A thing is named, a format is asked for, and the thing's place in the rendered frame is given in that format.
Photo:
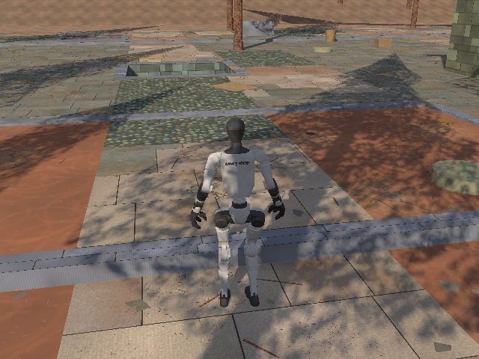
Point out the robot left hand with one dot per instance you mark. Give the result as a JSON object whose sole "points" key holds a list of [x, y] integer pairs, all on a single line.
{"points": [[194, 217]]}

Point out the left robot upper arm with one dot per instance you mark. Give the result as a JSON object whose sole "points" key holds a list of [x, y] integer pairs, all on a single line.
{"points": [[209, 172]]}

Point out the right robot shin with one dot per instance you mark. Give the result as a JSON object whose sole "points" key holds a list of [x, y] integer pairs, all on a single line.
{"points": [[252, 271]]}

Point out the robot right forearm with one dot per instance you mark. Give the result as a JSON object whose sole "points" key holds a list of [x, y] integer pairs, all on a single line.
{"points": [[275, 195]]}

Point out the right robot upper arm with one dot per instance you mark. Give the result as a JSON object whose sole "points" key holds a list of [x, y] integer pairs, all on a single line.
{"points": [[265, 168]]}

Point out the robot left forearm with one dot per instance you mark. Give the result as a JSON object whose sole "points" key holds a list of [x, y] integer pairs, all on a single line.
{"points": [[200, 199]]}

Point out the robot left foot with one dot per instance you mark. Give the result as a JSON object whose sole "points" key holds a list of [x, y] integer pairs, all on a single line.
{"points": [[223, 300]]}

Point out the robot right hand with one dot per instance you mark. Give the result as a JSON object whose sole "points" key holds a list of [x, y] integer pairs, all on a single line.
{"points": [[275, 208]]}

